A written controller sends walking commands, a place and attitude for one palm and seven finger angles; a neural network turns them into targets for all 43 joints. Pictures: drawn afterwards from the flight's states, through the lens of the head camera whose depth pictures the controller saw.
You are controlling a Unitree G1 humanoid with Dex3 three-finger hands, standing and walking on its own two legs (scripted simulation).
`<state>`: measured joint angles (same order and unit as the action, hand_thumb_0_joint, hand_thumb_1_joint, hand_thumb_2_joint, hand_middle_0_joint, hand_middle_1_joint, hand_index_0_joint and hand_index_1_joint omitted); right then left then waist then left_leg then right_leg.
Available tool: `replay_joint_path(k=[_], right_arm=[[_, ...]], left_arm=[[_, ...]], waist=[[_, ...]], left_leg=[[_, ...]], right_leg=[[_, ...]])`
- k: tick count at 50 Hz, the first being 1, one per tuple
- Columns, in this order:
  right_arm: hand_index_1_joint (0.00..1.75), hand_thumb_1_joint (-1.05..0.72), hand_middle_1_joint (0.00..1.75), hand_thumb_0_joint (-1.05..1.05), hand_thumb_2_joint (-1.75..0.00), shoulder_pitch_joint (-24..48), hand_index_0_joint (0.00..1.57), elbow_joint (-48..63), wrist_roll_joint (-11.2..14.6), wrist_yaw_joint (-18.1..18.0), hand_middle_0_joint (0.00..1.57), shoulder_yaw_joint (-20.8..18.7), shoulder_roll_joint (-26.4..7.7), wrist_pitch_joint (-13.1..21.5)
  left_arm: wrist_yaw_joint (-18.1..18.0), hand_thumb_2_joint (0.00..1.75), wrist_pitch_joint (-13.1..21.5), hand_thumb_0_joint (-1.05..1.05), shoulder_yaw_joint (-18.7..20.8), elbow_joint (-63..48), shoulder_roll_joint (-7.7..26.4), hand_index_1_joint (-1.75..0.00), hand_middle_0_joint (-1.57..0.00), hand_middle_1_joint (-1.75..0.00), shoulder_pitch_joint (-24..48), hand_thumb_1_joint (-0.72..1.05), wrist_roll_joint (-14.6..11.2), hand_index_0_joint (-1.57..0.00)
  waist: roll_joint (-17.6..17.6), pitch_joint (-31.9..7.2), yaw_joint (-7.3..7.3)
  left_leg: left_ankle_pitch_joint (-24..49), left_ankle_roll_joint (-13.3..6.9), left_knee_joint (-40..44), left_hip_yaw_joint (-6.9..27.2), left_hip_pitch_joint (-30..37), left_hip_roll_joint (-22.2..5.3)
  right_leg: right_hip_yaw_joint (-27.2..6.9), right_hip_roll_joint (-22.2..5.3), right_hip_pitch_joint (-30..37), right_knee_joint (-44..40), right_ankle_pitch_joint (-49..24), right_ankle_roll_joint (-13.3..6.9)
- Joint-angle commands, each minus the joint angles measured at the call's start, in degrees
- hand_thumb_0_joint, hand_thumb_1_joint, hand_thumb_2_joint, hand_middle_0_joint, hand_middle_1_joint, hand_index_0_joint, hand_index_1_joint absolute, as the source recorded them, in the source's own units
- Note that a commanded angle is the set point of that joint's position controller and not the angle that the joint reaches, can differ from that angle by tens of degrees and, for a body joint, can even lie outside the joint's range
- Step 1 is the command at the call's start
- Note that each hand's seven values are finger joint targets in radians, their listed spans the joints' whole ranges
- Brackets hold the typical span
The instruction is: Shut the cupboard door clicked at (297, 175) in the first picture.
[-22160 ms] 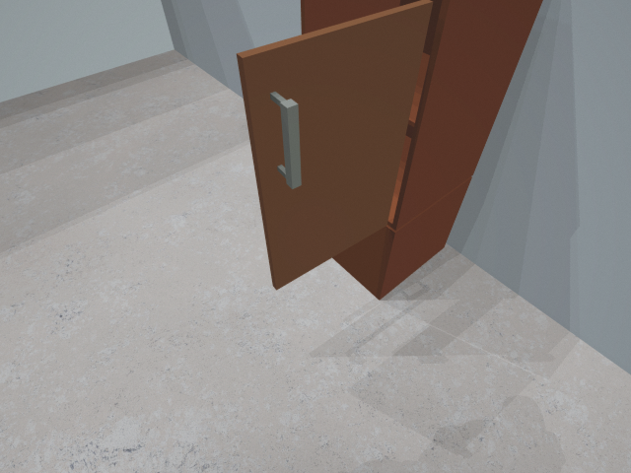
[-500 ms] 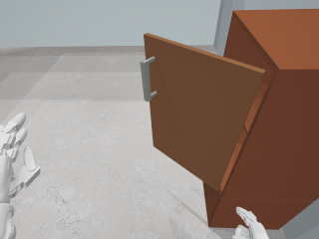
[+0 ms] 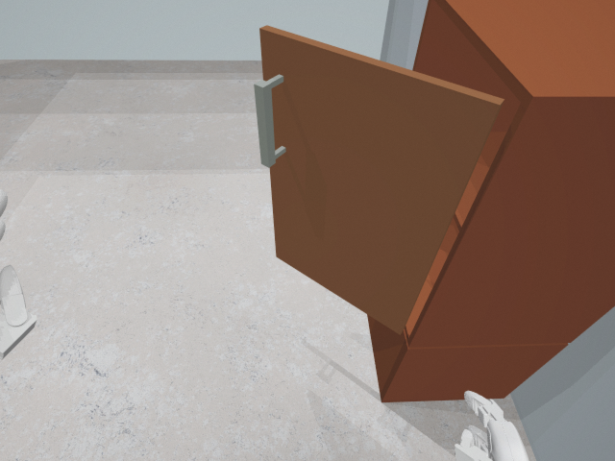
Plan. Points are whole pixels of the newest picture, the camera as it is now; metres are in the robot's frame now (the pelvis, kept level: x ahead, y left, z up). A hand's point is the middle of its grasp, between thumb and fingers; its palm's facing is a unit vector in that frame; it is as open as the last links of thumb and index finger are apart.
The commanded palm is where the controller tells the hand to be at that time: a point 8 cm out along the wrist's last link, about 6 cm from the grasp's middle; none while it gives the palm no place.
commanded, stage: step back with the hand held close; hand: left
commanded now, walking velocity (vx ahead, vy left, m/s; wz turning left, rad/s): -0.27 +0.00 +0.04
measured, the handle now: (272, 122) +0.64 +0.11 +0.11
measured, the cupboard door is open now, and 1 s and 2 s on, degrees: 51 51 51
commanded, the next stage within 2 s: stop stepping back and stand still in 0.74 s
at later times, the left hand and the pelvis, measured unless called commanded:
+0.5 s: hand out of the picture +0.09 +0.27 +0.17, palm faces +0.52 -0.72 -0.45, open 7.4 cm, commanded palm +0.02 +0.30 +0.19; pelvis -0.10 -0.01 -0.02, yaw +4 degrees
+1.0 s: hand out of the picture -0.01 +0.27 +0.18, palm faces +0.43 -0.81 -0.40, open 7.4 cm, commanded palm -0.07 +0.31 +0.19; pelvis -0.21 +0.01 +0.00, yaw +0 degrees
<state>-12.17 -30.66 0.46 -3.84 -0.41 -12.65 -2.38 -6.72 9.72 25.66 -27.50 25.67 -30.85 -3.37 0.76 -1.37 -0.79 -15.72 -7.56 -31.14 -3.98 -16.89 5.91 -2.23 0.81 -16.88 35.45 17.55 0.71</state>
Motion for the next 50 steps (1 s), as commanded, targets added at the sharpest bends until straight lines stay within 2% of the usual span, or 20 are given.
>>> replay_joint_path(k=[1, 3, 7, 14, 20, 23, 26, 27, 29, 31, 33, 34, 35, 36, 38, 40, 42, 44, 47, 50], right_arm=[[0.3, -0.9, 0.3, 0.0, -0.9, 5.3, 0.2, 8.8, 0.7, -0.6, 0.2, -3.5, -9.6, 3.0], [0.3, -0.9, 0.3, 0.0, -0.9, 5.5, 0.2, 8.9, 0.8, -0.5, 0.2, -3.3, -9.1, 3.2], [0.3, -0.9, 0.3, 0.0, -0.9, 5.7, 0.2, 9.7, 0.8, -0.5, 0.2, -3.2, -9.1, 3.9], [0.3, -0.9, 0.3, 0.0, -0.9, 5.4, 0.2, 9.7, 0.2, -1.4, 0.2, -3.0, -9.3, 4.9], [0.3, -0.9, 0.3, 0.0, -0.9, 5.0, 0.2, 7.9, 0.3, -1.4, 0.2, -4.0, -10.0, 5.4], [0.3, -0.9, 0.3, 0.0, -0.9, 5.3, 0.2, 8.2, 0.5, -0.7, 0.2, -4.3, -9.3, 5.2], [0.3, -0.9, 0.3, 0.0, -0.9, 4.0, 0.2, 7.2, 0.3, 0.5, 0.2, -4.3, -7.5, 5.2], [0.3, -0.9, 0.3, 0.0, -0.9, 2.8, 0.2, 6.1, -0.1, 1.0, 0.2, -4.5, -7.2, 5.0], [0.3, -0.9, 0.3, 0.0, -0.9, 3.3, 0.2, 6.1, 0.4, 1.5, 0.2, -3.8, -5.7, 4.4], [0.3, -0.9, 0.3, 0.0, -0.9, 3.3, 0.2, 6.7, -0.2, 0.8, 0.2, -3.1, -5.6, 4.6], [0.3, -0.9, 0.3, 0.0, -0.9, 3.3, 0.2, 5.2, -0.5, -0.8, 0.2, -2.7, -6.4, 5.4], [0.3, -0.9, 0.3, 0.0, -0.9, 4.2, 0.2, 5.4, -1.0, -1.4, 0.2, -3.1, -8.4, 6.6], [0.3, -0.9, 0.3, 0.0, -0.9, 4.5, 0.2, 5.1, -1.7, -1.7, 0.2, -3.6, -7.8, 8.3], [0.3, -0.9, 0.3, 0.0, -0.9, 2.8, 0.2, 3.1, -1.7, -1.8, 0.2, -3.5, -5.5, 9.7], [0.3, -0.9, 0.3, 0.0, -0.9, 2.1, 0.2, 2.6, -1.7, -0.9, 0.2, -4.9, -5.9, 11.0], [0.3, -0.9, 0.3, 0.0, -0.9, 1.5, 0.2, 1.3, -1.2, 0.0, 0.2, -5.0, -6.2, 11.0], [0.3, -0.9, 0.3, 0.0, -0.9, 2.2, 0.2, 1.3, -0.9, 0.8, 0.2, -4.7, -6.2, 11.3], [0.3, -0.9, 0.3, 0.0, -0.9, 2.9, 0.2, 1.5, -0.5, 1.1, 0.2, -3.7, -6.5, 11.5], [0.3, -0.9, 0.3, 0.0, -0.9, 4.2, 0.2, 3.3, -0.4, 0.6, 0.2, -3.0, -6.8, 11.0], [0.3, -0.9, 0.3, 0.0, -0.9, 4.8, 0.2, 5.0, 0.0, 0.7, 0.2, -2.2, -5.7, 9.7]], left_arm=[[-0.7, 0.9, 3.4, 0.0, 5.2, -7.5, 7.5, -0.3, -0.2, -0.3, 1.8, 0.9, 0.3, -0.2], [-0.8, 0.9, 4.1, 0.0, 4.8, -10.8, 7.9, -0.3, -0.2, -0.3, 2.9, 0.9, 0.4, -0.2], [-1.5, 0.9, 5.0, 0.0, 8.7, -18.3, 12.2, -0.3, -0.2, -0.3, 0.0, 0.9, 0.2, -0.2], [-2.1, 0.9, 6.4, 0.0, 10.7, -15.2, 10.6, -0.3, -0.2, -0.3, 0.9, 0.9, 1.2, -0.2], [-1.2, 0.9, 6.5, 0.0, 6.4, -6.6, 6.9, -0.3, -0.2, -0.3, 6.8, 0.9, 2.6, -0.2], [-1.1, 0.9, 6.6, 0.0, 5.2, -8.7, 7.2, -0.3, -0.2, -0.3, 7.0, 0.9, 2.9, -0.2], [-2.1, 0.9, 7.6, 0.0, 5.6, -15.6, 9.7, -0.3, -0.2, -0.3, 6.7, 0.9, 2.5, -0.2], [-2.9, 0.9, 7.8, 0.0, 7.9, -16.9, 12.3, -0.3, -0.2, -0.3, 6.2, 0.9, 2.4, -0.2], [-3.2, 0.9, 7.6, 0.0, 7.2, -19.8, 12.1, -0.3, -0.2, -0.3, 5.0, 0.9, 2.0, -0.2], [-3.7, 0.9, 7.9, 0.0, 9.7, -21.3, 13.8, -0.3, -0.2, -0.3, 5.2, 0.9, 2.0, -0.2], [-4.2, 0.9, 8.2, 0.0, 9.2, -21.3, 13.1, -0.3, -0.2, -0.3, 4.7, 0.9, 1.7, -0.2], [-4.3, 0.9, 8.9, 0.0, 9.3, -23.1, 12.1, -0.3, -0.2, -0.3, 5.0, 0.9, 1.7, -0.2], [-4.7, 0.9, 9.3, 0.0, 10.6, -23.0, 11.9, -0.3, -0.2, -0.3, 5.9, 0.9, 2.4, -0.2], [-4.8, 0.9, 8.9, 0.0, 11.4, -19.9, 12.3, -0.3, -0.2, -0.3, 5.3, 0.9, 1.4, -0.2], [-3.7, 0.9, 9.0, 0.0, 10.9, -17.4, 10.0, -0.3, -0.2, -0.3, 1.1, 0.9, 0.2, -0.2], [-2.7, 0.9, 8.0, 0.0, 8.1, -17.2, 7.1, -0.3, -0.2, -0.3, 1.3, 0.9, -0.4, -0.2], [-2.0, 0.9, 7.0, 0.0, 4.9, -16.5, 5.4, -0.3, -0.2, -0.3, 2.1, 0.9, -0.3, -0.2], [-1.5, 0.9, 5.4, 0.0, 2.5, -15.1, 4.9, -0.3, -0.2, -0.3, 3.3, 0.9, -0.4, -0.2], [-1.9, 0.9, 3.6, 0.0, 5.4, -15.1, 8.5, -0.3, -0.2, -0.3, 4.0, 0.9, 0.0, -0.2], [-1.7, 0.9, 2.8, 0.0, 6.9, -17.0, 10.5, -0.3, -0.2, -0.3, 2.0, 0.9, -0.5, -0.2]], waist=[[-1.2, -1.7, 0.6], [0.9, -6.5, 0.65], [3.6, -13.6, 0.01], [7.5, -3.1, 0.58], [4.3, 2.3, 0.65], [-1.5, 0.8, 0.59], [-9.9, -1.6, 1.49], [-12.8, -3.8, 1.69], [-15.0, -8.4, 1.83], [-8.5, -7.1, 1.64], [6.3, -4.1, 2.3], [20.3, -3.3, 1.81], [29.0, -3.9, 1.7], [21.6, -4.6, 1.47], [11.1, -7.8, 1.18], [8.0, -8.0, 1.22], [8.9, -8.3, 1.24], [9.4, -7.0, 1.54], [9.4, -4.9, 0.84], [5.6, -5.2, 0.86]], left_leg=[[5.9, 2.6, 9.2, 15.1, -12.9, -15.3], [8.7, 3.2, 6.7, 14.1, -9.9, -13.8], [11.1, 3.1, 6.1, 14.6, -6.3, -14.4], [-23.3, 0.7, 14.8, 18.6, -27.4, -16.0], [-30.7, -0.1, 16.9, 19.9, -35.6, -18.7], [-27.4, 1.1, 9.4, 16.3, -31.0, -15.0], [-16.2, 5.3, -14.1, 10.6, -11.6, -7.7], [-13.0, 6.5, -22.7, 9.1, -5.7, -6.2], [-12.3, 6.8, -30.2, 8.9, -3.7, -6.9], [-10.1, 6.8, -16.7, 7.3, -0.9, -7.7], [-4.7, 6.2, 2.9, 7.1, 0.9, -7.9], [-7.7, 2.1, 13.1, 17.5, -9.9, -16.8], [-1.1, -1.8, 15.5, 23.8, -18.7, -25.6], [13.1, -1.8, 13.0, 18.1, -12.1, -24.8], [15.3, -1.9, 10.3, 19.5, -9.8, -26.1], [30.5, -0.7, 7.7, 15.2, 0.6, -24.7], [34.2, 0.6, 7.5, 13.6, 5.7, -24.0], [21.0, 1.2, 10.6, 13.3, 4.9, -23.3], [-10.2, 3.2, 16.3, 13.4, -2.0, -20.2], [-16.3, 7.6, 10.8, 5.3, -3.9, -12.7]], right_leg=[[-5.6, -4.3, 10.1, -2.1, -16.4, -1.8], [-7.5, -6.3, 10.6, -2.1, -21.3, -2.4], [-6.2, -4.6, 11.8, -0.3, -17.8, -1.8], [-5.3, -1.4, 16.2, 3.5, -5.3, -1.6], [-3.8, 0.2, 16.4, 7.3, -0.1, -1.5], [-10.0, -3.6, 10.1, 0.9, 5.2, -3.7], [-26.4, -16.4, -12.1, -17.8, 16.4, -9.7], [-28.7, -20.7, -15.9, -21.5, 14.4, -11.7], [-22.4, -21.6, -13.4, -19.8, 5.5, -11.5], [-13.9, -16.2, -12.9, -14.7, -2.1, -7.9], [-8.9, -9.8, -13.3, -5.2, -2.8, -4.4], [-4.8, -2.9, -6.2, 8.7, -3.0, -1.8], [-0.4, 2.1, -0.2, 20.9, 4.1, 0.6], [-1.0, 2.2, -4.9, 25.3, 8.7, 0.4], [-2.2, 2.2, -5.1, 27.7, 11.5, 0.0], [0.3, 1.9, -8.8, 19.8, 10.8, 0.8], [2.1, 1.6, -8.4, 12.5, 8.5, 1.1], [3.1, 1.9, -5.2, 6.5, 9.1, 1.5], [5.1, 2.5, 4.4, -7.6, 4.8, 0.5], [2.6, -0.9, 6.5, -16.5, 8.3, -3.7]])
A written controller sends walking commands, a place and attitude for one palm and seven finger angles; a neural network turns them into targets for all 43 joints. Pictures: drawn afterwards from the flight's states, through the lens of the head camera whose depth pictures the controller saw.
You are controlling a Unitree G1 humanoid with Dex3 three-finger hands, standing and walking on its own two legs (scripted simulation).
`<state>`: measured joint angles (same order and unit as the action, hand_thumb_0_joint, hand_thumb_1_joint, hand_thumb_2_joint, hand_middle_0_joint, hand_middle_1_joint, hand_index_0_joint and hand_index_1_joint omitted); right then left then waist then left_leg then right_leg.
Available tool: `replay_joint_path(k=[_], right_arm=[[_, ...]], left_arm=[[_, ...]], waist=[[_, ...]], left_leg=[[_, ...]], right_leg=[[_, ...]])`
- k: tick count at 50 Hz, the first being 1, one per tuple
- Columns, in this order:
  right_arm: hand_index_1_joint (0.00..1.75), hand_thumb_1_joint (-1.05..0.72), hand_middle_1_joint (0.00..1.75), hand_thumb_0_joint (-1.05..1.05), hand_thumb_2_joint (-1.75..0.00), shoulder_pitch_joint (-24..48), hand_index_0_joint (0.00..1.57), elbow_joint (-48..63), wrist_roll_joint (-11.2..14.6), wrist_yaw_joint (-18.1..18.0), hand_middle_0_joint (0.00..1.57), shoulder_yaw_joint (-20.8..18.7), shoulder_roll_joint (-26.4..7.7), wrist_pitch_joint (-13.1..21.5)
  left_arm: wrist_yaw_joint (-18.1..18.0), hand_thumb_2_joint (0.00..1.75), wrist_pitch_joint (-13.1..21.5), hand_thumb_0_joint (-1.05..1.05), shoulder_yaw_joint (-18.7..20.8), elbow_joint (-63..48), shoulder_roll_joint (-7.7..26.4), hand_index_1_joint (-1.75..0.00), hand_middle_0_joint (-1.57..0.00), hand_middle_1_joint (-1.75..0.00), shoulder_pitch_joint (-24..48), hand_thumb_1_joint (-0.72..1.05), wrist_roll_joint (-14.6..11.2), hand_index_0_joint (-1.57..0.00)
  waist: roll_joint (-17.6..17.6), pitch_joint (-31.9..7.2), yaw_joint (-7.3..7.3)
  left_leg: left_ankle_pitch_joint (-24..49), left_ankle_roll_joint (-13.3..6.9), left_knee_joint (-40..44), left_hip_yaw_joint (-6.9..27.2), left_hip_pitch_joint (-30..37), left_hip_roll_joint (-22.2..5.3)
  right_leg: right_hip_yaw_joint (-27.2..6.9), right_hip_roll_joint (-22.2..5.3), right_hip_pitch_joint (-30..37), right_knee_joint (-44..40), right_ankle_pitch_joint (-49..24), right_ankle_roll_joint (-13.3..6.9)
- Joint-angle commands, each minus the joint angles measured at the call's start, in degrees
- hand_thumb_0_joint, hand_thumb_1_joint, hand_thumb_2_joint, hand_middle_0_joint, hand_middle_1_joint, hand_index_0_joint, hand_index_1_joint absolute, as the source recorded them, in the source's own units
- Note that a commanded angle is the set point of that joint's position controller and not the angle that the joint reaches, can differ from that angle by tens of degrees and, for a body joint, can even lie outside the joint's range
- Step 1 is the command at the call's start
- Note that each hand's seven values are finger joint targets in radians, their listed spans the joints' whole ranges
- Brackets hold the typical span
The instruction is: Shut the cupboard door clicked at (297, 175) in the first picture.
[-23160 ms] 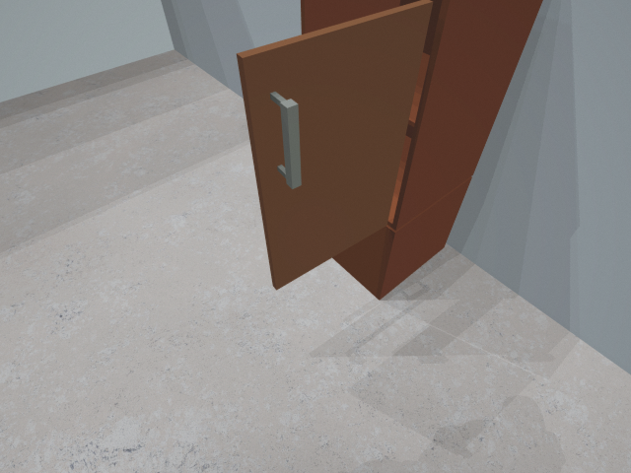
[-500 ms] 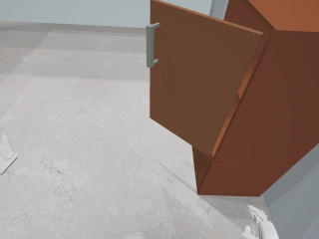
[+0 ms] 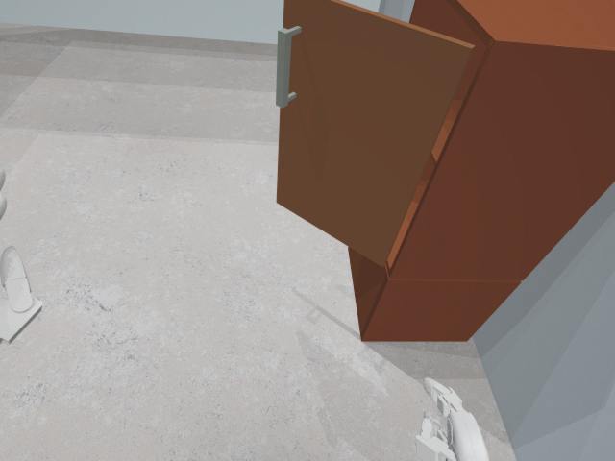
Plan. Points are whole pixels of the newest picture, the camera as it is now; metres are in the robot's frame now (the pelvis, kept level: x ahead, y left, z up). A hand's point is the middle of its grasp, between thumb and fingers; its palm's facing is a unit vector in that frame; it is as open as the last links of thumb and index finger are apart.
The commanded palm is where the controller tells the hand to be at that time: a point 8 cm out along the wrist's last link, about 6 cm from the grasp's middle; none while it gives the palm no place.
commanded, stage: stop stepping back and stand still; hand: left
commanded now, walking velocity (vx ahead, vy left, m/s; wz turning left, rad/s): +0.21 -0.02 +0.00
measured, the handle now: (288, 67) +0.85 +0.11 +0.11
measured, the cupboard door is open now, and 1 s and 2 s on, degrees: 51 51 51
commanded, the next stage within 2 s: let the arm hang, fingers relaxed in 0.58 s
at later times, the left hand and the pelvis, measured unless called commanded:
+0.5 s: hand (41, 351) +0.17 +0.25 +0.16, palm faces +0.38 -0.83 -0.41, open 7.4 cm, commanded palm +0.10 +0.30 +0.18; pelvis -0.04 +0.00 +0.01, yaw +0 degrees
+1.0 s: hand out of the picture +0.01 +0.17 -0.17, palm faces +0.03 -0.99 -0.14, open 7.2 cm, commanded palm none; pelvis -0.05 +0.00 +0.00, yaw +2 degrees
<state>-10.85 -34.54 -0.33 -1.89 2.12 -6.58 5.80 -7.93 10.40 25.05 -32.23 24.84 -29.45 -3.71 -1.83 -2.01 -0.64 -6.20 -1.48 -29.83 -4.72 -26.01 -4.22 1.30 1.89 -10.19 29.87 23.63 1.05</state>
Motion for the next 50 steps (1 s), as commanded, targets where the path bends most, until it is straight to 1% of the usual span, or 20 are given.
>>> replay_joint_path(k=[1, 2, 3, 6, 10, 12, 14, 18, 22, 27, 32, 33, 34, 36, 38, 42, 44, 46, 48, 50], right_arm=[[0.3, -0.9, 0.3, 0.0, -0.9, 3.7, 0.2, 9.2, 0.6, -1.3, 0.2, -4.6, -10.9, 0.8], [0.3, -0.9, 0.3, 0.0, -0.9, 3.3, 0.2, 8.9, -0.1, -1.1, 0.2, -4.5, -10.4, 0.3], [0.3, -0.9, 0.3, 0.0, -0.9, 3.3, 0.2, 8.4, 0.5, -1.5, 0.2, -4.3, -9.9, 0.2], [0.3, -0.9, 0.3, 0.0, -0.9, 2.9, 0.2, 7.8, 0.6, -2.2, 0.2, -3.4, -10.4, -0.2], [0.3, -0.9, 0.3, 0.0, -0.9, 1.7, 0.2, 5.8, 0.7, -3.7, 0.2, -3.8, -12.5, 1.1], [0.3, -0.9, 0.3, 0.0, -0.9, 1.8, 0.2, 6.3, 1.5, -4.2, 0.2, -4.3, -13.8, 1.5], [0.3, -0.9, 0.3, 0.0, -0.9, 1.5, 0.2, 6.1, 0.9, -4.1, 0.2, -3.6, -13.7, 1.3], [0.3, -0.9, 0.3, 0.0, -0.9, 2.6, 0.2, 6.2, 0.8, -3.8, 0.2, -3.9, -13.2, 2.8], [0.3, -0.9, 0.3, 0.0, -0.9, 2.6, 0.2, 7.0, 0.6, -2.5, 0.2, -4.1, -12.8, 3.5], [0.3, -0.9, 0.3, 0.0, -0.9, 2.2, 0.2, 5.9, 0.3, -1.9, 0.2, -3.6, -11.6, 2.3], [0.3, -0.9, 0.3, 0.0, -0.9, 2.2, 0.2, 5.4, 0.7, -2.7, 0.2, -3.7, -11.9, 1.5], [0.3, -0.9, 0.3, 0.0, -0.9, 2.3, 0.2, 5.5, 0.9, -2.8, 0.2, -3.6, -11.9, 1.5], [0.3, -0.9, 0.3, 0.0, -0.9, 7.1, 0.2, -4.0, 1.1, 1.9, 0.2, -6.5, -22.5, 4.7], [0.3, -0.9, 0.3, 0.0, -0.9, 2.7, 0.2, -4.0, 0.8, 1.7, 0.2, -6.8, -19.9, 0.7], [0.3, -0.9, 0.3, 0.0, -0.9, 2.0, 0.2, -5.4, -0.2, 1.7, 0.2, -5.9, -19.3, -0.5], [0.3, -0.9, 0.3, 0.0, -0.9, 3.5, 0.2, -6.7, -0.8, 1.9, 0.2, -5.3, -19.1, -2.7], [0.3, -0.9, 0.3, 0.0, -0.9, 2.7, 0.2, -8.8, -1.3, 1.9, 0.2, -4.8, -17.8, -4.1], [0.3, -0.9, 0.3, 0.0, -0.9, 1.9, 0.2, -10.6, -1.4, 1.8, 0.2, -4.1, -16.3, -5.1], [0.3, -0.9, 0.3, 0.0, -0.9, 2.0, 0.2, -12.3, -1.3, 1.6, 0.2, -3.6, -16.0, -5.2], [0.3, -0.9, 0.3, 0.0, -0.9, 1.8, 0.2, -14.4, -1.1, 1.2, 0.2, -3.2, -14.9, -5.5]], left_arm=[[-0.8, 0.9, 2.0, 0.0, 9.4, -12.2, 13.1, -0.3, -0.2, -0.3, 0.0, 0.9, -0.6, -0.2], [-1.1, 0.9, 2.0, 0.0, 12.0, -13.1, 16.0, -0.3, -0.2, -0.3, -1.3, 0.9, -0.7, -0.2], [-1.1, 0.9, 1.9, 0.0, 9.3, -15.0, 14.0, -0.3, -0.2, -0.3, 0.9, 0.9, -1.2, -0.2], [-2.6, 0.9, 1.9, 0.0, 9.9, -13.9, 13.5, -0.3, -0.2, -0.3, -1.9, 0.9, -0.3, -0.2], [-3.3, 0.9, 2.4, 0.0, 5.5, -5.6, 9.8, -0.3, -0.2, -0.3, 4.9, 0.9, 1.3, -0.2], [-3.0, 0.9, 2.2, 0.0, 4.0, -1.4, 8.2, -0.3, -0.2, -0.3, 4.8, 0.9, 1.5, -0.2], [-2.8, 0.9, 2.8, 0.0, 3.3, -0.8, 7.8, -0.3, -0.2, -0.3, 5.7, 0.9, 2.0, -0.2], [-2.2, 0.9, 4.1, 0.0, 3.1, -6.0, 8.7, -0.3, -0.2, -0.3, 8.4, 0.9, 2.6, -0.2], [-2.2, 0.9, 5.2, 0.0, 7.3, -12.8, 11.9, -0.3, -0.2, -0.3, -0.3, 0.9, 2.0, -0.2], [-2.5, 0.9, 5.3, 0.0, 10.0, -9.5, 12.2, -0.3, -0.2, -0.3, -4.8, 0.9, 0.9, -0.2], [-2.0, 0.9, 4.2, 0.0, 6.7, -3.2, 9.1, -0.3, -0.2, -0.3, 0.1, 0.9, 0.6, -0.2], [-1.8, 0.9, 3.9, 0.0, 5.0, -2.2, 8.0, -0.3, -0.2, -0.3, 1.4, 0.9, 0.8, -0.2], [6.6, 0.9, -5.3, 0.0, -19.6, 36.2, -0.6, -0.3, -0.2, -0.3, 2.3, 0.9, 5.8, -0.2], [7.4, 0.9, -11.2, 0.0, -18.6, 37.2, -3.0, -0.3, -0.2, -0.3, 3.7, 0.9, 5.1, -0.2], [7.7, 0.9, -10.5, 0.0, -19.3, 43.1, -3.5, -0.3, -0.2, -0.3, 6.8, 0.9, 5.5, -0.2], [7.9, 0.9, -9.3, 0.0, -19.7, 56.3, 0.6, -0.3, -0.2, -0.3, 12.6, 0.9, 5.8, -0.2], [7.5, 0.9, -9.6, 0.0, -20.6, 62.5, 0.1, -0.3, -0.2, -0.3, 14.9, 0.9, 5.4, -0.2], [7.1, 0.9, -10.2, 0.0, -21.9, 67.8, -1.2, -0.3, -0.2, -0.3, 16.0, 0.9, 5.1, -0.2], [7.0, 0.9, -10.5, 0.0, -22.5, 73.1, -2.2, -0.3, -0.2, -0.3, 14.5, 0.9, 5.0, -0.2], [6.9, 0.9, -10.6, 0.0, -22.7, 78.6, -3.2, -0.3, -0.2, -0.3, 11.7, 0.9, 4.7, -0.2]], waist=[[3.7, -4.7, 0.8], [0.2, -6.7, 0.68], [-5.1, -7.2, 0.33], [-1.7, -3.1, 1.39], [4.7, 4.7, 2.26], [8.9, 6.9, 1.97], [16.1, 6.7, 1.96], [6.4, 2.2, 0.95], [7.3, -6.2, 0.48], [6.2, -5.4, 1.17], [4.3, -2.7, 1.29], [3.8, -2.1, 1.25], [4.9, 1.4, 2.49], [4.4, -1.1, 1.56], [-0.8, -2.7, 0.81], [-13.8, -1.9, 1.44], [-10.2, -0.5, 2.16], [-1.3, 1.2, 2.56], [9.0, 1.4, 1.61], [14.2, 2.0, 0.57]], left_leg=[[-22.5, 2.6, 2.0, 3.5, 6.9, -0.3], [-16.6, 3.3, -6.6, 2.4, 10.2, 1.5], [-14.5, 3.2, -13.2, 3.6, 10.1, 3.0], [-10.4, 1.8, -12.7, 4.6, 2.8, 2.0], [-14.4, -0.4, 2.5, 6.1, 9.8, 1.2], [-14.5, -2.2, 8.0, 11.8, 9.2, -1.7], [-24.9, -3.6, 17.0, 22.0, 4.7, -6.7], [-21.9, -3.6, 15.9, 18.6, 3.8, -5.9], [-10.8, -1.6, 9.6, 11.6, 6.1, -1.3], [-4.9, 0.4, 2.2, 8.0, 8.9, 1.0], [1.1, 0.2, 4.7, 8.5, 12.9, -0.5], [2.6, 0.1, 5.3, 8.6, 13.2, -0.9], [21.1, -0.2, -4.6, 9.4, 9.8, -1.8], [18.7, 0.0, -2.8, 8.8, 12.9, -2.6], [15.9, -2.2, -0.9, 12.3, 9.8, -4.1], [5.9, -1.3, -3.7, 10.7, 11.1, 0.6], [2.0, -0.4, -4.1, 9.2, 13.4, 2.1], [1.0, -0.2, -0.9, 9.9, 14.7, 1.5], [-0.8, -1.0, 4.9, 13.1, 12.0, -0.3], [-5.8, -1.0, 8.1, 13.7, 9.2, -0.3]], right_leg=[[-6.2, -6.6, -4.4, -14.2, 6.3, -6.6], [-12.5, -12.6, -8.4, -17.7, 7.5, -9.3], [-15.7, -15.3, -10.7, -18.3, 11.3, -11.1], [-15.7, -16.1, -6.9, -16.4, 5.7, -11.1], [-9.1, -9.6, -11.9, -10.6, 6.7, -6.2], [-6.2, -4.5, -11.0, -5.7, 0.2, -3.9], [-0.9, -1.2, -8.0, 2.3, -2.7, -1.7], [-1.5, -1.7, 0.4, -1.8, -7.3, -0.9], [-3.7, -3.5, 6.6, -4.6, -13.1, -2.1], [-9.8, -7.7, 0.6, -9.1, -13.8, -4.4], [-6.9, -4.5, -2.5, -8.3, -18.2, -2.5], [-6.1, -3.9, -2.4, -7.8, -18.9, -2.0], [-1.0, -8.1, -7.5, 1.0, -30.9, -2.5], [-3.0, -6.7, -9.1, 0.4, -19.0, -2.6], [-1.8, -5.3, -7.3, 2.2, -12.5, -2.6], [-7.9, -9.9, -7.8, -4.6, -15.3, -5.7], [-9.5, -11.6, -10.1, -6.6, -13.3, -7.3], [-8.8, -10.2, -10.9, -7.5, -7.3, -6.4], [-6.7, -7.1, -6.3, -6.7, -4.8, -4.1], [-5.8, -6.4, -2.1, -7.2, -5.3, -3.7]])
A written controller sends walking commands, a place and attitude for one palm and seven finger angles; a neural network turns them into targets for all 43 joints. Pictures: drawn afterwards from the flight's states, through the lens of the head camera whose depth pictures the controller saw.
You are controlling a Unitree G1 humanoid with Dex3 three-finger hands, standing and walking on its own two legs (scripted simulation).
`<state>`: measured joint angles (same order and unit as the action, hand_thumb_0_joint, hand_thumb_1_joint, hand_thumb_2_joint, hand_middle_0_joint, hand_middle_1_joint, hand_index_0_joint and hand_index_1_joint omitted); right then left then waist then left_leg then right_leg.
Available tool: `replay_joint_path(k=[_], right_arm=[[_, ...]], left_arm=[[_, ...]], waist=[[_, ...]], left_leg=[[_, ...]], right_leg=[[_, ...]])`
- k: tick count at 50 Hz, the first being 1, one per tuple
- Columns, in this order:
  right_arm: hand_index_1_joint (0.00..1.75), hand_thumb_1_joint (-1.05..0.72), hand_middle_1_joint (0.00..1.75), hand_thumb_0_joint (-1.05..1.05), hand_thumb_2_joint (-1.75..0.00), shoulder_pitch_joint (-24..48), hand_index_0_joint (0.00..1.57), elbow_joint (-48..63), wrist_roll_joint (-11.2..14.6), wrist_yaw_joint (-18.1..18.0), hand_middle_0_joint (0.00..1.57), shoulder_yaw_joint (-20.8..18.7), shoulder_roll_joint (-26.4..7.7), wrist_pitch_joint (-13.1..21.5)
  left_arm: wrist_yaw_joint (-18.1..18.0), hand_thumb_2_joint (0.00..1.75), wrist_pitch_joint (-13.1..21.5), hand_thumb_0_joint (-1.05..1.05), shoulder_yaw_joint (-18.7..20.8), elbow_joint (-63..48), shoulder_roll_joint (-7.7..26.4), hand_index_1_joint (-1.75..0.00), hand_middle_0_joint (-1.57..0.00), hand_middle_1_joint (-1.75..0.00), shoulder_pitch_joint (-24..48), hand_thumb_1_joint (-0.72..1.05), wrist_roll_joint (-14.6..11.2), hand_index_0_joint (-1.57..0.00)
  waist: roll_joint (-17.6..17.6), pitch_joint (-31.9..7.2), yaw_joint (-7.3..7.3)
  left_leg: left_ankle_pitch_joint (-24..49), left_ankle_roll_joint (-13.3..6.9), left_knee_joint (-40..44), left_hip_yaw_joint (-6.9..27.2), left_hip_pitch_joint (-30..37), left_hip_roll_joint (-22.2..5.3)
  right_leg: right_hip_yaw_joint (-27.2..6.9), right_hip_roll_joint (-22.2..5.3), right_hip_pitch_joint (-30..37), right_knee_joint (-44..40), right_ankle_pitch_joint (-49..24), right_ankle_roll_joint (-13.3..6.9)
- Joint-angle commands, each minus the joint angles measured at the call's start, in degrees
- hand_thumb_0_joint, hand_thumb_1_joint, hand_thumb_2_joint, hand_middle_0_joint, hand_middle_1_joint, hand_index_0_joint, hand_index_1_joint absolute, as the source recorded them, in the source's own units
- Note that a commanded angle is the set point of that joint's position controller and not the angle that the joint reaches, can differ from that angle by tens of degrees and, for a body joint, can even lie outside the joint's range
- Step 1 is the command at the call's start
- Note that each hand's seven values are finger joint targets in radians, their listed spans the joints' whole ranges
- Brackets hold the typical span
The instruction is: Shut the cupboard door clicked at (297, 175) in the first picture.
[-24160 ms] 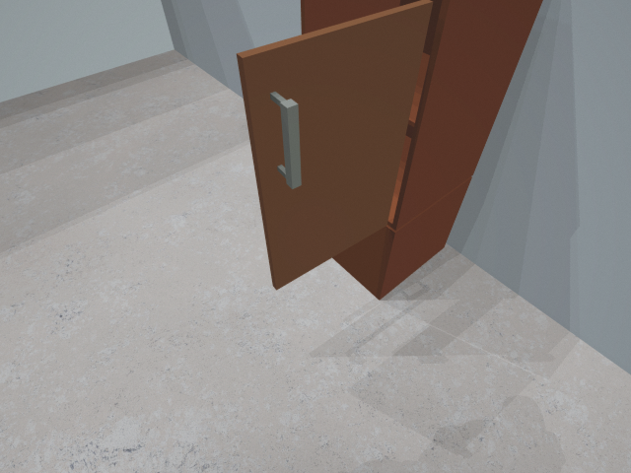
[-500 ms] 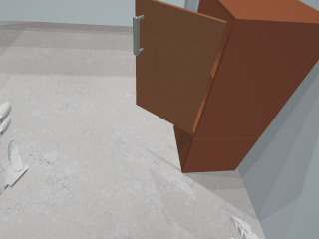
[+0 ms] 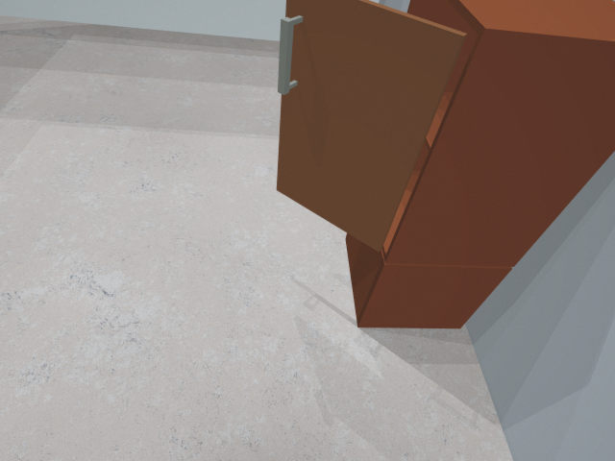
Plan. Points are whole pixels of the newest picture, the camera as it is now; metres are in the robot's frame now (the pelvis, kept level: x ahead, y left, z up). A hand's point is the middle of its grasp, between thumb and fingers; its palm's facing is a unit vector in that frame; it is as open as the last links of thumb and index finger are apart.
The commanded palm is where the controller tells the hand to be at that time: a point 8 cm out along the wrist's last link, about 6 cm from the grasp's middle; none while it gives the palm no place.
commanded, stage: let the arm hang, fingers relaxed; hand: left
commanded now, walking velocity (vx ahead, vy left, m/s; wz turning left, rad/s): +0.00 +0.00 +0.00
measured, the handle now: (290, 56) +0.90 +0.08 +0.11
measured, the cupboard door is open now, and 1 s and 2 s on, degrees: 51 51 51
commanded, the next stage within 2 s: look to check the result in 0.78 s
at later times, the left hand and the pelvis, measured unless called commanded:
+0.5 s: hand out of the picture -0.01 +0.22 -0.16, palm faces -0.01 -0.96 -0.29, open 7.4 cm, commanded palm none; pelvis +0.00 +0.01 +0.01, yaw -1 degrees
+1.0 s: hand out of the picture +0.03 +0.17 -0.16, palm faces -0.02 -0.98 -0.20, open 7.4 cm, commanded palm none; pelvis +0.02 -0.01 +0.02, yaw -1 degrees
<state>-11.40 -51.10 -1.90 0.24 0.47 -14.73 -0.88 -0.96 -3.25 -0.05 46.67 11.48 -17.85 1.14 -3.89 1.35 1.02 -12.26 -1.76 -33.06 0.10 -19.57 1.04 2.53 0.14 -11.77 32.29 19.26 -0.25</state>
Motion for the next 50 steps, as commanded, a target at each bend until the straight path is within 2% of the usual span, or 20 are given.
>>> replay_joint_path(k=[1, 2, 5, 6, 7, 8, 12, 15, 17, 25, 26, 28, 34, 42, 50], right_arm=[[0.3, -0.9, 0.3, 0.0, -0.9, 1.9, 0.2, 1.4, 0.3, -1.2, 0.2, -1.8, -6.4, 1.2], [0.3, -0.9, 0.3, 0.0, -0.9, 1.2, 0.2, 0.8, 0.5, -1.4, 0.2, -2.0, -7.1, 1.1], [0.3, -0.9, 0.3, 0.0, -0.9, -0.8, 0.2, -1.7, 0.8, -1.8, 0.2, -2.2, -6.9, 0.9], [0.3, -0.9, 0.3, 0.0, -0.9, -1.5, 0.2, -2.5, 0.8, -1.8, 0.2, -2.4, -7.2, 1.0], [0.3, -0.9, 0.3, 0.0, -0.9, -2.5, 0.2, -2.9, 1.1, -1.9, 0.2, -2.7, -7.7, 0.9], [0.3, -0.9, 0.3, 0.0, -0.9, -3.1, 0.2, -3.7, 1.1, -2.0, 0.2, -2.8, -7.8, 1.0], [0.3, -0.9, 0.3, 0.0, -0.9, -4.9, 0.2, -6.0, 1.2, -2.1, 0.2, -3.1, -7.9, 0.8], [0.3, -0.9, 0.3, 0.0, -0.9, -5.6, 0.2, -7.6, 1.0, -2.1, 0.2, -3.1, -7.5, 0.7], [0.3, -0.9, 0.3, 0.0, -0.9, -5.4, 0.2, -8.0, 1.1, -2.0, 0.2, -3.2, -7.6, 0.7], [0.3, -0.9, 0.3, 0.0, -0.9, -4.5, 0.2, -9.8, 1.1, -1.9, 0.2, -2.7, -5.7, 1.1], [0.3, -0.9, 0.3, 0.0, -0.9, -4.4, 0.2, -10.0, 1.1, -1.9, 0.2, -2.6, -5.6, 1.1], [0.3, -0.9, 0.3, 0.0, -0.9, -4.1, 0.2, -10.3, 1.1, -1.9, 0.2, -2.5, -5.3, 1.3], [0.3, -0.9, 0.3, 0.0, -0.9, -3.7, 0.2, -10.8, 1.0, -1.9, 0.2, -2.0, -4.3, 1.4], [0.3, -0.9, 0.3, 0.0, -0.9, -3.7, 0.2, -11.0, 1.1, -2.1, 0.2, -1.8, -4.1, 1.5], [0.3, -0.9, 0.3, 0.0, -0.9, -4.4, 0.2, -11.7, 1.1, -2.4, 0.2, -1.5, -3.3, 1.4]], left_arm=[[-0.1, 0.9, 3.0, 0.0, 3.0, 1.7, 9.2, -0.3, -0.2, -0.3, -1.0, 0.9, -0.1, -0.2], [0.0, 0.9, 3.1, 0.0, 3.2, 3.4, 10.0, -0.3, -0.2, -0.3, -1.4, 0.9, 0.0, -0.2], [0.3, 0.9, 3.2, 0.0, 2.7, 8.3, 9.4, -0.3, -0.2, -0.3, -2.4, 0.9, -0.2, -0.2], [0.3, 0.9, 3.3, 0.0, 2.7, 9.5, 9.4, -0.3, -0.2, -0.3, -2.4, 0.9, -0.2, -0.2], [0.3, 0.9, 3.4, 0.0, 2.6, 10.5, 9.7, -0.3, -0.2, -0.3, -2.4, 0.9, -0.2, -0.2], [0.3, 0.9, 3.5, 0.0, 2.5, 11.6, 9.2, -0.3, -0.2, -0.3, -2.1, 0.9, -0.1, -0.2], [0.1, 0.9, 3.7, 0.0, 2.2, 14.4, 9.0, -0.3, -0.2, -0.3, -2.3, 0.9, -0.1, -0.2], [-0.1, 0.9, 3.6, 0.0, 2.1, 15.8, 8.5, -0.3, -0.2, -0.3, -2.5, 0.9, -0.2, -0.2], [-0.2, 0.9, 3.7, 0.0, 2.1, 16.2, 9.0, -0.3, -0.2, -0.3, -2.9, 0.9, -0.1, -0.2], [-0.5, 0.9, 4.0, 0.0, 2.0, 17.0, 8.7, -0.3, -0.2, -0.3, -1.5, 0.9, -0.2, -0.2], [-0.5, 0.9, 4.0, 0.0, 2.0, 16.9, 8.7, -0.3, -0.2, -0.3, -0.9, 0.9, -0.2, -0.2], [-0.5, 0.9, 4.2, 0.0, 2.0, 16.9, 8.7, -0.3, -0.2, -0.3, -0.6, 0.9, -0.2, -0.2], [-0.6, 0.9, 4.2, 0.0, 2.0, 16.9, 8.0, -0.3, -0.2, -0.3, 0.6, 0.9, -0.3, -0.2], [-0.7, 0.9, 4.5, 0.0, 2.0, 17.1, 7.4, -0.3, -0.2, -0.3, 0.8, 0.9, -0.4, -0.2], [-0.9, 0.9, 4.4, 0.0, 1.7, 17.7, 6.0, -0.3, -0.2, -0.3, 0.4, 0.9, -0.7, -0.2]], waist=[[18.7, -1.7, -1.39], [18.4, -1.4, -1.67], [17.2, -1.3, -1.39], [15.6, -1.1, -1.33], [11.1, -0.7, -1.2], [8.9, -0.2, -1.0], [3.6, 2.5, -0.59], [2.0, 3.2, -0.38], [2.8, 2.9, -0.63], [2.4, 3.5, -0.54], [2.8, 4.2, -0.43], [3.9, 3.1, -0.45], [5.2, 3.4, -0.49], [5.0, 1.2, -0.56], [4.4, 1.5, -0.39]], left_leg=[[-2.3, -0.7, 12.7, 9.0, 2.4, -5.7], [-2.9, -0.8, 13.3, 9.5, 2.3, -6.0], [-8.1, -0.6, 15.6, 9.9, 3.0, -6.3], [-8.7, -0.7, 16.1, 10.1, 3.2, -6.4], [-7.9, -0.8, 16.1, 10.5, 3.9, -6.8], [-7.9, -0.9, 16.2, 10.2, 4.2, -7.0], [-7.9, -1.0, 16.1, 9.4, 6.2, -6.8], [-8.7, -1.1, 17.0, 9.5, 6.8, -7.0], [-7.9, -1.1, 16.8, 8.9, 7.1, -6.9], [-1.7, -0.8, 16.2, 7.2, 8.3, -6.6], [-1.6, -0.7, 16.3, 7.1, 8.1, -6.5], [1.9, -0.6, 15.6, 6.5, 8.9, -6.5], [4.0, -0.1, 15.4, 6.0, 8.9, -6.3], [9.5, 0.1, 13.8, 5.3, 10.7, -6.5], [10.1, 0.2, 13.7, 5.0, 11.2, -6.7]], right_leg=[[-6.7, -4.3, 0.7, -10.0, -1.2, -2.8], [-6.1, -4.2, 2.0, -10.7, -1.8, -2.8], [-5.7, -4.1, 2.4, -12.0, -1.2, -3.0], [-5.6, -4.1, 2.5, -12.3, -1.4, -3.0], [-5.4, -4.0, 2.3, -13.0, -1.3, -3.1], [-5.7, -4.4, 1.8, -13.6, -1.0, -3.0], [-6.1, -4.7, -1.8, -15.3, 1.5, -3.2], [-6.2, -4.7, -2.9, -15.3, 2.9, -3.0], [-6.5, -4.6, -2.8, -15.2, 2.5, -3.1], [-7.0, -5.3, -2.8, -15.5, -0.7, -2.7], [-7.0, -5.3, -2.8, -15.6, -0.7, -2.7], [-7.1, -5.5, -1.9, -15.5, -3.0, -2.6], [-7.2, -5.7, -0.9, -16.0, -4.3, -2.5], [-7.1, -5.8, 1.3, -16.5, -9.3, -2.5], [-6.8, -5.7, 2.1, -16.7, -10.4, -2.3]])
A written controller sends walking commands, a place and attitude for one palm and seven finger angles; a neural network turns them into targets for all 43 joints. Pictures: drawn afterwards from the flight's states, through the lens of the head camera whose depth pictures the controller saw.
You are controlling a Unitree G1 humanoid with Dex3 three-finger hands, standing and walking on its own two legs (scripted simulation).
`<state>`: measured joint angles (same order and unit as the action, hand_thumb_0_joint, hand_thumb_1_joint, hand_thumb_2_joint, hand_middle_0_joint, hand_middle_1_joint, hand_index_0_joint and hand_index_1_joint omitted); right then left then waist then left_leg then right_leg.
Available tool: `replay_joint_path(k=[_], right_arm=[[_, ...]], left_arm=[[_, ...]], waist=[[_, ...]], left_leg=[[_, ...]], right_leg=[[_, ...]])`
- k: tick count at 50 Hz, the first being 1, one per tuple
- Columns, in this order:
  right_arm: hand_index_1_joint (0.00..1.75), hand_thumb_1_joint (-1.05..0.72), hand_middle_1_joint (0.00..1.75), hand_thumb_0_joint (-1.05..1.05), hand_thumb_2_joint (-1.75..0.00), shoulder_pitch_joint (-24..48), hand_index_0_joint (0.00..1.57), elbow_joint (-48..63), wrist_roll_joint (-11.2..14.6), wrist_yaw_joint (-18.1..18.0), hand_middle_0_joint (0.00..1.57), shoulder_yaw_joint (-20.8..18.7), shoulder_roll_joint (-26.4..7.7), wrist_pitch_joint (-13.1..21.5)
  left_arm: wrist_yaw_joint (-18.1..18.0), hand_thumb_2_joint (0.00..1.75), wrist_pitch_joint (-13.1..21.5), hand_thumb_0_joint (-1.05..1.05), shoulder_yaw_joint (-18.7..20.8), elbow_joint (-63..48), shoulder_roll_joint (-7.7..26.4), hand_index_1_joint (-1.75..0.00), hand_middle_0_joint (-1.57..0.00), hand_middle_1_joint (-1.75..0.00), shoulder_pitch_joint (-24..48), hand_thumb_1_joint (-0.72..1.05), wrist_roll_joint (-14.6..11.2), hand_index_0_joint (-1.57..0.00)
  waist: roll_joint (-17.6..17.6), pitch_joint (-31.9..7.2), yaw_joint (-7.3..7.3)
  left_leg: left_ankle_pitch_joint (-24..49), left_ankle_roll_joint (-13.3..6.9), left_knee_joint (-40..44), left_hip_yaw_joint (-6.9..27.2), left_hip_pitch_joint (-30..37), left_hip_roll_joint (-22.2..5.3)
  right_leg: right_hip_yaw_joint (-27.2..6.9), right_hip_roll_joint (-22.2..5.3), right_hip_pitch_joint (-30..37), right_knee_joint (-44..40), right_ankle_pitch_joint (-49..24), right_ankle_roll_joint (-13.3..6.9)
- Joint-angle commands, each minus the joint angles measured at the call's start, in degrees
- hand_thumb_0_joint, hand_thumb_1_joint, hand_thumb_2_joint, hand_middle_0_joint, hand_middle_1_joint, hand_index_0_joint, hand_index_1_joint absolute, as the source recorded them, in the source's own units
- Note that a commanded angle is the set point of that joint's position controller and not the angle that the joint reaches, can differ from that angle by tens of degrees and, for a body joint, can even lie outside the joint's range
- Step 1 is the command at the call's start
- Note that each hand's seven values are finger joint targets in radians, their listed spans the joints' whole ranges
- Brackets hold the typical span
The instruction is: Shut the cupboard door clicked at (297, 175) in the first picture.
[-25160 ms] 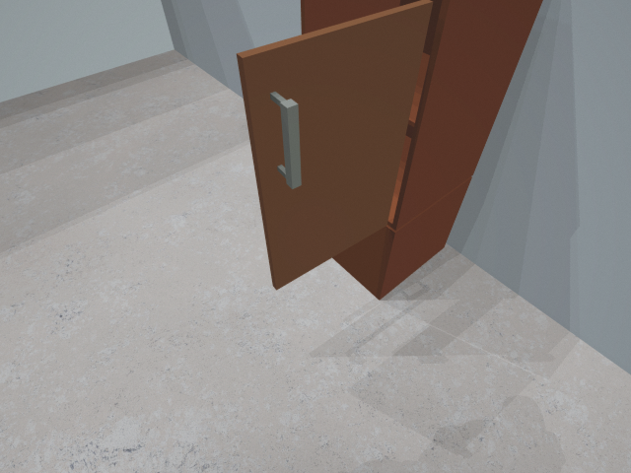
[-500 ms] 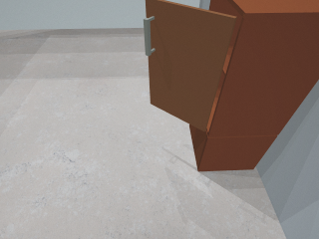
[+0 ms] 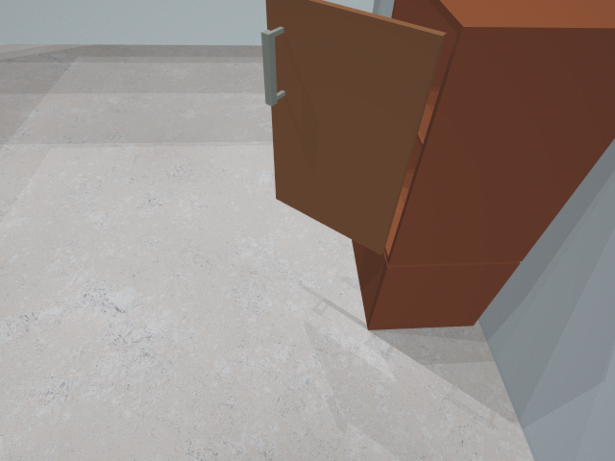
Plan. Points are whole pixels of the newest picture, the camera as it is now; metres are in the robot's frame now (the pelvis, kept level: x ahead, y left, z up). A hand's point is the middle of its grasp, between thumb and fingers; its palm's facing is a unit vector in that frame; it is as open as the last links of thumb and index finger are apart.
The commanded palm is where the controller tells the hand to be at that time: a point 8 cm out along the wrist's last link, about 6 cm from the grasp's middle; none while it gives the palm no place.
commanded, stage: look to check the result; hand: left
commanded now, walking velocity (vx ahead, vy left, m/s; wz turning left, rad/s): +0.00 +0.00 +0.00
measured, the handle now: (275, 67) +0.88 +0.12 +0.10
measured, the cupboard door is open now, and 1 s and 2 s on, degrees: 51 51 51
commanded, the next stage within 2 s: walk to a spot facing it in 0.36 s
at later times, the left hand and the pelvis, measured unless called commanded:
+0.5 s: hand out of the picture +0.00 +0.17 -0.18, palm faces +0.02 -0.98 -0.20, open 7.4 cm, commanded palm none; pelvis +0.01 -0.01 +0.00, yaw +0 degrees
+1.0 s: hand out of the picture +0.02 +0.24 -0.19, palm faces +0.26 -0.94 -0.23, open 7.4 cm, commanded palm none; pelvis +0.00 +0.02 -0.01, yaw +15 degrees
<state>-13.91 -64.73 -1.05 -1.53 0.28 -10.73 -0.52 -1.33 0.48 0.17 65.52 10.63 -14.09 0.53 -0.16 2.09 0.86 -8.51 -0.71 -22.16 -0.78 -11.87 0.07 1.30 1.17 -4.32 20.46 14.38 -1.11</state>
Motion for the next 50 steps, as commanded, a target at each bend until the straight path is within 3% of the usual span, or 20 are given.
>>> replay_joint_path(k=[1, 22, 27, 30, 32, 33, 35, 37, 38, 39, 40, 41, 42, 43, 44, 45, 46, 48, 50], right_arm=[[0.3, -0.9, 0.3, 0.0, -0.9, -1.9, 0.2, 1.9, 0.2, -0.6, 0.2, -1.4, -7.3, 1.0], [0.3, -0.9, 0.3, 0.0, -0.9, -2.4, 0.2, 1.4, 0.4, -0.8, 0.2, -1.3, -7.0, 0.9], [0.3, -0.9, 0.3, 0.0, -0.9, -3.2, 0.2, 1.8, 0.5, -0.6, 0.2, -1.0, -4.7, 0.2], [0.3, -0.9, 0.3, 0.0, -0.9, -2.6, 0.2, 3.1, 0.3, -0.5, 0.2, -1.7, -5.3, -0.3], [0.3, -0.9, 0.3, 0.0, -0.9, -2.2, 0.2, 4.4, 0.4, -0.3, 0.2, -2.2, -5.4, -0.7], [0.3, -0.9, 0.3, 0.0, -0.9, -1.9, 0.2, 4.7, 0.2, -0.2, 0.2, -2.6, -4.9, -1.0], [0.3, -0.9, 0.3, 0.0, -0.9, -0.6, 0.2, 6.3, 0.0, 0.1, 0.2, -3.3, -4.5, -1.7], [0.3, -0.9, 0.3, 0.0, -0.9, 0.0, 0.2, 7.7, 0.2, 0.5, 0.2, -3.8, -4.8, -1.8], [0.3, -0.9, 0.3, 0.0, -0.9, -0.2, 0.2, 8.2, 0.4, 0.8, 0.2, -3.9, -4.7, -1.6], [0.3, -0.9, 0.3, 0.0, -0.9, -2.1, 0.2, 8.1, 0.3, 1.0, 0.2, -3.9, -4.7, -1.4], [0.3, -0.9, 0.3, 0.0, -0.9, -6.0, 0.2, 7.4, 0.0, 1.1, 0.2, -4.0, -5.7, -1.1], [0.3, -0.9, 0.3, 0.0, -0.9, -8.5, 0.2, 7.6, -0.8, 0.8, 0.2, -4.4, -9.8, -0.5], [0.3, -0.9, 0.3, 0.0, -0.9, -9.6, 0.2, 7.2, -0.4, 0.0, 0.2, -4.8, -11.8, -0.7], [0.3, -0.9, 0.3, 0.0, -0.9, -9.0, 0.2, 7.5, -0.8, -0.1, 0.2, -5.1, -12.7, -1.1], [0.3, -0.9, 0.3, 0.0, -0.9, -6.4, 0.2, 8.8, -0.9, 0.0, 0.2, -5.2, -12.2, -1.1], [0.3, -0.9, 0.3, 0.0, -0.9, -3.8, 0.2, 10.3, -1.0, -0.1, 0.2, -5.0, -12.1, -1.1], [0.3, -0.9, 0.3, 0.0, -0.9, -2.3, 0.2, 10.9, -1.0, -0.2, 0.2, -5.1, -11.9, -1.0], [0.3, -0.9, 0.3, 0.0, -0.9, -1.7, 0.2, 11.6, -1.0, -0.4, 0.2, -5.3, -12.0, -0.6], [0.3, -0.9, 0.3, 0.0, -0.9, -1.8, 0.2, 12.0, -0.9, -0.3, 0.2, -5.6, -12.4, -0.6]], left_arm=[[-0.5, 0.9, 0.7, 0.0, 1.5, -1.0, 6.7, -0.3, -0.2, -0.3, -3.4, 0.9, 0.0, -0.2], [-0.7, 0.9, 0.9, 0.0, 1.5, -0.3, 6.7, -0.3, -0.2, -0.3, -5.7, 0.9, 0.1, -0.2], [-1.0, 0.9, 0.1, 0.0, 1.6, -0.7, 5.3, -0.3, -0.2, -0.3, -6.6, 0.9, 0.0, -0.2], [-1.2, 0.9, -0.4, 0.0, 2.9, -2.3, 6.8, -0.3, -0.2, -0.3, -6.5, 0.9, 0.0, -0.2], [-1.3, 0.9, -0.7, 0.0, 3.8, -3.5, 8.2, -0.3, -0.2, -0.3, -6.0, 0.9, 0.2, -0.2], [-1.3, 0.9, -0.8, 0.0, 4.2, -4.3, 8.5, -0.3, -0.2, -0.3, -5.4, 0.9, 0.3, -0.2], [-1.4, 0.9, -0.8, 0.0, 4.7, -5.8, 9.2, -0.3, -0.2, -0.3, -4.0, 0.9, 0.7, -0.2], [-1.6, 0.9, -0.8, 0.0, 5.2, -7.4, 9.5, -0.3, -0.2, -0.3, -2.2, 0.9, 1.3, -0.2], [-1.7, 0.9, -0.8, 0.0, 5.6, -8.1, 10.2, -0.3, -0.2, -0.3, -0.7, 0.9, 1.3, -0.2], [-1.5, 0.9, -0.8, 0.0, 5.9, -8.6, 10.7, -0.3, -0.2, -0.3, 0.1, 0.9, 1.2, -0.2], [-1.2, 0.9, -0.9, 0.0, 5.9, -9.3, 10.5, -0.3, -0.2, -0.3, 0.1, 0.9, 0.7, -0.2], [-0.9, 0.9, -1.4, 0.0, 5.7, -10.6, 7.3, -0.3, -0.2, -0.3, -2.3, 0.9, -0.2, -0.2], [-1.0, 0.9, -1.9, 0.0, 4.8, -12.4, 6.7, -0.3, -0.2, -0.3, 0.5, 0.9, -0.1, -0.2], [-1.0, 0.9, -2.4, 0.0, 5.0, -13.2, 7.4, -0.3, -0.2, -0.3, 1.0, 0.9, 0.3, -0.2], [-1.0, 0.9, -2.7, 0.0, 5.5, -13.1, 7.1, -0.3, -0.2, -0.3, 2.1, 0.9, 0.7, -0.2], [-0.8, 0.9, -3.0, 0.0, 5.7, -13.2, 7.6, -0.3, -0.2, -0.3, 3.4, 0.9, 1.0, -0.2], [-0.4, 0.9, -2.9, 0.0, 5.8, -13.5, 7.7, -0.3, -0.2, -0.3, 4.1, 0.9, 1.2, -0.2], [0.1, 0.9, -2.3, 0.0, 5.6, -13.9, 7.1, -0.3, -0.2, -0.3, 3.8, 0.9, 1.2, -0.2], [0.1, 0.9, -2.1, 0.0, 5.5, -14.5, 6.6, -0.3, -0.2, -0.3, 3.2, 0.9, 1.2, -0.2]], waist=[[0.7, 0.9, -0.17], [-0.2, 1.6, -0.31], [0.2, 2.8, -0.48], [-0.6, 2.3, -0.88], [-3.4, 1.9, -1.04], [-5.0, 2.5, -1.02], [-7.9, 3.9, -1.14], [-9.1, 3.9, -0.78], [-8.2, 4.6, -0.06], [-5.4, 3.3, 0.88], [0.3, 0.5, 2.33], [17.5, -0.9, 2.26], [20.7, -0.8, 2.36], [13.4, -2.0, 2.44], [10.7, -0.5, 1.62], [10.2, 1.7, 1.13], [8.8, 2.7, 0.8], [4.4, 0.0, 0.31], [3.6, -2.5, 0.3]], left_leg=[[6.6, -0.8, 2.7, 5.8, 3.7, -5.8], [7.7, -1.0, 2.6, 5.1, 4.9, -6.0], [8.1, -0.7, 0.8, 5.4, 1.6, -5.1], [7.9, -0.6, -3.2, 5.3, -2.7, -4.1], [5.8, -0.1, -8.3, 3.9, -5.8, -2.5], [2.8, 0.3, -12.4, 2.4, -7.2, -2.0], [-12.4, 1.2, -23.0, 0.5, -11.0, -1.4], [-19.8, 1.4, -27.2, 0.2, -14.0, -3.1], [-20.0, 1.4, -22.9, 0.6, -13.0, -4.5], [-14.5, 1.4, -15.0, 0.2, -9.6, -4.6], [2.8, 0.1, -7.0, 1.7, -2.2, -4.3], [23.7, -5.6, 0.3, 20.7, 2.2, -14.1], [33.8, -11.3, 4.0, 29.1, 3.1, -20.4], [16.1, -12.3, 5.5, 27.0, -0.1, -20.7], [-2.0, -10.0, 8.3, 26.5, -4.9, -18.1], [-12.5, -8.6, 9.9, 27.6, -8.4, -16.6], [-15.7, -7.5, 10.6, 26.9, -9.4, -15.1], [-11.2, -7.7, 9.3, 25.0, -5.7, -13.6], [-8.3, -8.0, 8.1, 23.4, -2.9, -12.2]], right_leg=[[-5.5, -6.7, -5.4, -4.9, -5.6, -1.4], [-5.3, -6.6, -4.9, -5.5, -7.8, -1.3], [-3.7, -7.4, -4.4, -2.8, -7.5, -0.9], [-3.0, -9.2, -3.0, 0.1, -8.6, -1.7], [-4.1, -12.2, -2.7, 0.2, -8.8, -3.7], [-5.2, -15.0, -3.4, -0.7, -8.8, -5.3], [-6.7, -20.0, -4.4, -1.7, -14.4, -9.0], [-5.2, -22.8, -2.7, 0.7, -22.9, -10.9], [-3.2, -23.1, -2.6, 3.6, -26.3, -10.2], [-0.3, -21.5, -2.3, 9.1, -28.6, -7.8], [4.6, -17.2, -5.5, 18.7, -25.4, -3.4], [8.3, -7.7, -15.5, 32.2, -3.0, 2.3], [3.3, -3.8, -20.9, 40.0, 23.5, 3.4], [-1.5, -4.8, -19.0, 43.4, 22.0, 2.2], [-1.9, -5.3, -20.3, 44.3, 17.9, 2.1], [-2.6, -5.4, -21.6, 44.9, 14.3, 2.6], [-3.2, -5.3, -22.8, 44.8, 10.9, 3.1], [-3.1, -4.8, -24.2, 42.2, 8.1, 3.8], [-2.5, -4.0, -24.2, 38.9, 7.7, 4.3]])
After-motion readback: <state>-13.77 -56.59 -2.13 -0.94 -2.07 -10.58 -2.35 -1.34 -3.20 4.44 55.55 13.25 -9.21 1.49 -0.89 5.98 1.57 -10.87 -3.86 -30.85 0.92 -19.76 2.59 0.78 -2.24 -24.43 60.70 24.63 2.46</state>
